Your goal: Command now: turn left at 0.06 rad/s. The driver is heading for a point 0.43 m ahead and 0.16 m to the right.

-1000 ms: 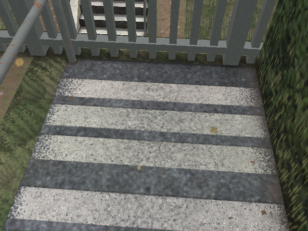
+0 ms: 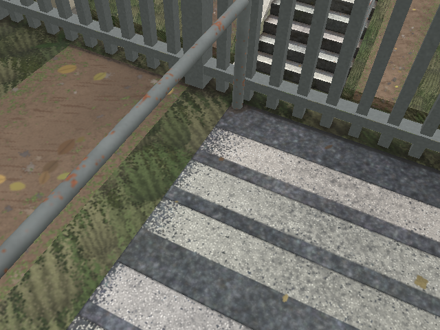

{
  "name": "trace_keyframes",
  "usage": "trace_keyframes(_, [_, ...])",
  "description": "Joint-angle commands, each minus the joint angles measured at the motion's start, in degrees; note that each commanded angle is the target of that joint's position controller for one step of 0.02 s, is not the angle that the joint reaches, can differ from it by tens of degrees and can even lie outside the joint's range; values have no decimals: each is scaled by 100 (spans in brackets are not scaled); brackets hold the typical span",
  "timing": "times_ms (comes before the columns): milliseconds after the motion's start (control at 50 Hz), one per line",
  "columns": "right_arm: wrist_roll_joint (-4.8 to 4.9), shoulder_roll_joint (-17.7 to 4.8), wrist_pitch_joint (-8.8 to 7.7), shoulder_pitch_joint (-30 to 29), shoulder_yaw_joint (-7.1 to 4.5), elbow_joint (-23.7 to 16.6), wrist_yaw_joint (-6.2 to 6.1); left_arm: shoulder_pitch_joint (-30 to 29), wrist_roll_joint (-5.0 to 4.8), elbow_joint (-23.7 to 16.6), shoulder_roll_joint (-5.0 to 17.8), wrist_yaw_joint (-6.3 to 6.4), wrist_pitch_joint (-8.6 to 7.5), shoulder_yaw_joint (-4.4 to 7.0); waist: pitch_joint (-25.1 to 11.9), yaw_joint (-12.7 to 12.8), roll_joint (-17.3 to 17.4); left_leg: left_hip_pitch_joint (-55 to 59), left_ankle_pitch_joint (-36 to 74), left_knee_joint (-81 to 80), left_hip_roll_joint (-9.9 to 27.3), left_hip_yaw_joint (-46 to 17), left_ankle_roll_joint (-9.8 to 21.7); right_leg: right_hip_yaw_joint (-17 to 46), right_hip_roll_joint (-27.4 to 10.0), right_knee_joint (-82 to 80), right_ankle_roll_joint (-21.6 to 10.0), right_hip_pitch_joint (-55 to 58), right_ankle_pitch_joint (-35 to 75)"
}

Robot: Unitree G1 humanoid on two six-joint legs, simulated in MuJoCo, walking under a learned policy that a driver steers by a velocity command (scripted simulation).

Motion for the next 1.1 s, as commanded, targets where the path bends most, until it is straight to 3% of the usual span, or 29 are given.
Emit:
trace_keyframes(20, [-50,-646,-174,-28,-123,-179,36,28,20,-187,738,100,2,159,-334,-44,459,52,1676,-607,377,-418,276,-80,6,-135,1,81,818])
trace_keyframes(80, [-74,-623,-254,-72,-100,-111,128,5,46,-76,723,152,107,154,-324,-7,551,-132,1607,-690,429,-509,345,-54,-27,-141,39,251,772])
trace_keyframes(120, [-120,-614,-267,-83,-107,12,189,39,-8,33,749,165,150,154,-217,36,518,-215,1658,-757,456,-611,332,-11,-84,-182,38,277,718])
trace_keyframes(140, [-57,-608,-265,-30,-127,77,200,190,10,145,689,161,152,132,-241,40,599,-178,1579,-797,441,-612,348,9,-122,-193,32,308,669])
trace_keyframes(240, [-54,-701,-191,-5,-171,237,159,85,-19,439,728,157,83,101,-259,-38,238,265,1984,-789,423,-676,325,-25,-170,-323,89,86,690])
trace_keyframes(480, [-28,-639,-100,86,-207,602,118,182,-37,1054,759,199,57,17,-171,-43,156,392,1876,-835,211,-450,298,-130,-206,-464,111,45,599])
trace_keyframes(520, [11,-769,-72,245,-266,660,98,220,-95,1135,704,216,67,6,-231,-121,302,388,-128,-1047,192,-557,434,-439,36,-58,50,-137,-436])
trace_keyframes(560, [68,-1040,-98,661,-362,682,114,-127,-157,1004,625,219,13,-7,186,-376,751,284,-2558,-1739,781,-1589,882,-530,207,880,-114,-1082,-1146])
trace_keyframes(580, [90,-1166,-171,907,-407,711,128,-361,-200,886,542,202,-62,-34,442,-492,1021,204,-2965,-2114,1232,-2370,1196,-314,134,1360,-249,-1499,-1224])
trace_keyframes(620, [33,-1094,-400,1071,-429,701,121,-514,-310,764,626,135,-238,7,665,-498,1144,595,-2389,-2392,1867,-3131,1612,265,-221,2667,-530,-2537,-1710])
trace_keyframes(640, [45,-1015,-509,974,-420,654,131,-390,-348,774,695,95,-325,36,615,-378,1028,831,-1947,-2354,1968,-3072,1639,446,-403,2947,-658,-2826,-1740])
trace_keyframes(680, [158,-874,-626,708,-407,549,119,-259,-314,742,793,-2,-432,92,453,-196,675,1053,-1101,-2274,1751,-2343,1353,439,-622,2469,-728,-2770,-1292])
trace_keyframes(700, [224,-961,-619,601,-446,510,115,-290,-235,740,816,-30,-419,116,300,-155,613,859,-765,-2205,1533,-1849,1204,257,-564,1979,-654,-2279,-972])
trace_keyframes(740, [236,-1116,-559,402,-502,411,135,169,-177,980,559,-79,-373,93,38,114,609,-81,-299,-1959,1008,-986,1001,-263,-189,1040,-476,-610,-66])
trace_keyframes(760, [194,-1087,-551,369,-467,354,148,760,-136,1203,486,-98,-325,118,-201,394,565,-760,-345,-1597,818,-688,973,-671,140,877,-279,554,456])
trace_keyframes(780, [133,-906,-554,379,-402,336,162,1365,-132,1460,517,-83,-256,186,-274,629,448,-1328,-278,-1097,636,-530,908,-858,381,913,-158,1361,393])
trace_keyframes(800, [85,-640,-594,304,-287,311,164,1968,-138,1603,650,-70,-248,263,-219,928,1,-1713,112,166,327,-172,691,-578,279,571,-190,1806,85])
trace_keyframes(820, [76,-75,-606,252,-119,176,159,2538,-120,1623,1083,-71,-312,313,-339,950,-1737,-2424,-859,2667,-130,462,276,1617,-1126,-520,-694,1969,-731])
trace_keyframes(840, [155,-31,-688,699,-118,110,149,2231,-60,1392,1506,-164,-458,294,-397,456,-1834,-3245,-1514,3768,-342,-60,257,4089,-2140,-1557,-1656,1765,-1253])
trace_keyframes(860, [356,-353,-731,490,-162,-10,125,1742,-52,1342,1537,-204,-530,317,13,293,-1379,-3774,-1185,4325,129,-219,363,4655,-2417,-1943,-1985,1250,-3100])
trace_keyframes(880, [381,-667,-757,123,-215,-104,112,1239,-46,1120,1163,-234,-580,208,475,269,-885,-3993,-674,4369,433,-190,445,4036,-2136,-1920,-1781,901,-3382])
trace_keyframes(900, [299,-745,-762,117,-257,-38,88,878,-2,1005,966,-252,-578,116,596,145,-619,-3830,-111,4133,642,-143,427,3296,-1848,-1926,-1538,638,-2697])
trace_keyframes(940, [181,-803,-728,135,-323,26,73,762,8,964,662,-223,-552,-11,590,45,-788,-3224,591,3338,838,-42,298,2112,-1332,-2081,-1213,364,-1162])
trace_keyframes(960, [175,-736,-700,69,-322,25,74,983,-2,1024,608,-183,-545,-39,544,106,-768,-3132,870,3075,833,51,231,1748,-1211,-2132,-1168,462,-566])
trace_keyframes(1040, [150,-479,-632,-377,-270,-147,128,1439,20,1074,784,-28,-485,-34,391,176,-350,-3307,1789,2042,764,221,38,937,-1047,-2124,-1152,946,1248])
trace_keyframes(1060, [97,-410,-631,-599,-252,-248,177,1446,40,1013,848,-9,-445,-20,285,239,-232,-3358,2119,1782,754,247,28,794,-1030,-2066,-1152,1059,1697])
trace_keyframes(1100, [118,-308,-610,-917,-228,-287,292,1463,29,946,773,34,-378,-54,286,317,-310,-2982,2677,1223,655,445,-31,405,-867,-2077,-1128,891,1989])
